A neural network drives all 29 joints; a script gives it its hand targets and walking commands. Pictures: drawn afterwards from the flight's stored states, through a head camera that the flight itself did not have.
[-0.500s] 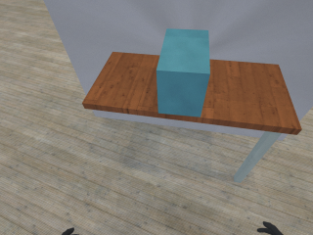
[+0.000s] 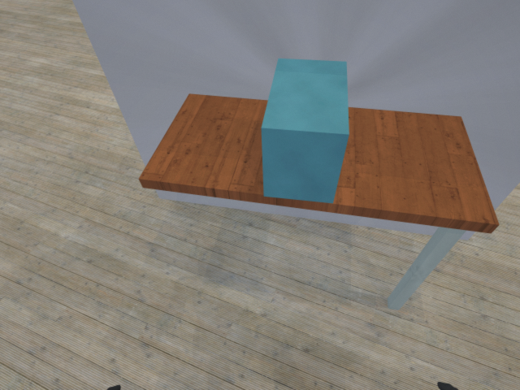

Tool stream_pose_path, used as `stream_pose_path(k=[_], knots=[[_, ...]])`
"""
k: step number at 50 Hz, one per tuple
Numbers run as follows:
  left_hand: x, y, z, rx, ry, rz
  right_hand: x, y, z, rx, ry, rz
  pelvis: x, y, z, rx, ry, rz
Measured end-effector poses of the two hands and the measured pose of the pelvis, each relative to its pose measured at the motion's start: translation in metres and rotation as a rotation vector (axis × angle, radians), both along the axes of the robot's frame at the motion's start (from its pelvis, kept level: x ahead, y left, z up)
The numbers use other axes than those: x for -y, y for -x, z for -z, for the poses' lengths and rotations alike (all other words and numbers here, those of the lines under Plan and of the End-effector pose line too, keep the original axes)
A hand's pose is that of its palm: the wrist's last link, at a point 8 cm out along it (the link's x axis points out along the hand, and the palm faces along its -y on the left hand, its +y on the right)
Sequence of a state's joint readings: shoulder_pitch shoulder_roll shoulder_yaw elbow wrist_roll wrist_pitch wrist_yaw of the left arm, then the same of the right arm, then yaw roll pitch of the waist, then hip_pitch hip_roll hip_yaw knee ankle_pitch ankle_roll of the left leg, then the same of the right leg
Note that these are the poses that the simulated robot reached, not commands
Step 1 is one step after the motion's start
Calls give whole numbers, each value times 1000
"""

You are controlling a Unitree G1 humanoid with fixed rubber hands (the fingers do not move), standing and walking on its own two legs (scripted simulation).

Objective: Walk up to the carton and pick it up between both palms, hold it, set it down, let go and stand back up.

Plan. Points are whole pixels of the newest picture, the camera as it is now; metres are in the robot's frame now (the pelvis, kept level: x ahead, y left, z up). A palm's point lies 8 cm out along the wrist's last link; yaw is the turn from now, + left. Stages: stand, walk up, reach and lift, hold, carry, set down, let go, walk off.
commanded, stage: stand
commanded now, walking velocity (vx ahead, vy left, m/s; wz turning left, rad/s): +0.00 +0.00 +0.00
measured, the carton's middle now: (305, 129) +0.70 -0.09 -0.03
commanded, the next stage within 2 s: none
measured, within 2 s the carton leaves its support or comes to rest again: neither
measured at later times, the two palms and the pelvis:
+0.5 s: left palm out of the picture +0.09 +0.29 -0.12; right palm out of the picture +0.10 -0.29 -0.11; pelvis +0.01 +0.00 +0.00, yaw +0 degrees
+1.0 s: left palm out of the picture +0.09 +0.30 -0.11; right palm out of the picture +0.09 -0.29 -0.11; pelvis +0.01 +0.00 +0.01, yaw +0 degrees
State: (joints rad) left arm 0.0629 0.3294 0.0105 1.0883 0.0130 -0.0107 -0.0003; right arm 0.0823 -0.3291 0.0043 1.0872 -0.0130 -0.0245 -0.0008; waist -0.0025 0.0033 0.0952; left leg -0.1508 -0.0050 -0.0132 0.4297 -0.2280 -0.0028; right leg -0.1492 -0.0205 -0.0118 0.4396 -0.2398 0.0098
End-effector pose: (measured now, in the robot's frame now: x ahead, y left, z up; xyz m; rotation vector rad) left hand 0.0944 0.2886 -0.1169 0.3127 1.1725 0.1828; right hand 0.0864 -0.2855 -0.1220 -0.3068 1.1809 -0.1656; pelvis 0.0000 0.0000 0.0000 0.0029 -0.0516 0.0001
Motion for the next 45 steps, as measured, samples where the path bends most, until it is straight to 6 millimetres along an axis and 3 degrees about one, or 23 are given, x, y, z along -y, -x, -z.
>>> stream_pose_path(k=[12,33,45], knots=[[-3,8,-1,-21,-1,-22,2,-1,-2,-18,10,7,-1,-4,-3,0,1,-7],[2,3,0,-10,18,-30,1,-16,-8,16,15,-1,-2,-7,-5,1,3,-9],[-7,10,-2,-26,0,-33,3,-9,-8,-5,20,8,-3,-7,-5,2,2,1]])
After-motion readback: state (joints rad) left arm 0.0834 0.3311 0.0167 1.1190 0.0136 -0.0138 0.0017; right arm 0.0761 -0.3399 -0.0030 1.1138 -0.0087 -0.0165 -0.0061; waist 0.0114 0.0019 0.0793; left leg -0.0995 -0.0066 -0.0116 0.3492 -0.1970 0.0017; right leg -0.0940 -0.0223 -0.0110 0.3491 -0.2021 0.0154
